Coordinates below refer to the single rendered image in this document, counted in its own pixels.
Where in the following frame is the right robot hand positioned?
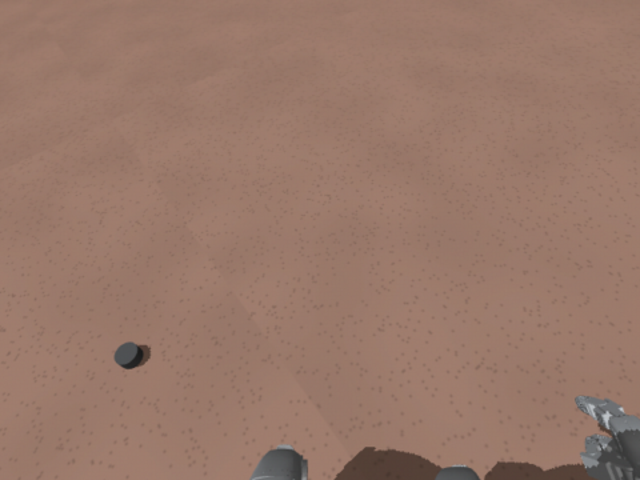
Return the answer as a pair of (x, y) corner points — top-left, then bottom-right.
(575, 396), (640, 480)

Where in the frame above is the tin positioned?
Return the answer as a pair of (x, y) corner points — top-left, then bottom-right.
(114, 342), (143, 369)

